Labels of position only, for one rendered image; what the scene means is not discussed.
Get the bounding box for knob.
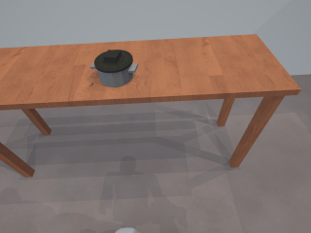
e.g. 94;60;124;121
103;50;121;62

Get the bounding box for table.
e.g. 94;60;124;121
0;34;301;178

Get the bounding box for pot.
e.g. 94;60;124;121
90;62;138;87

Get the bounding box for lid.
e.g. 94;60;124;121
94;50;133;74

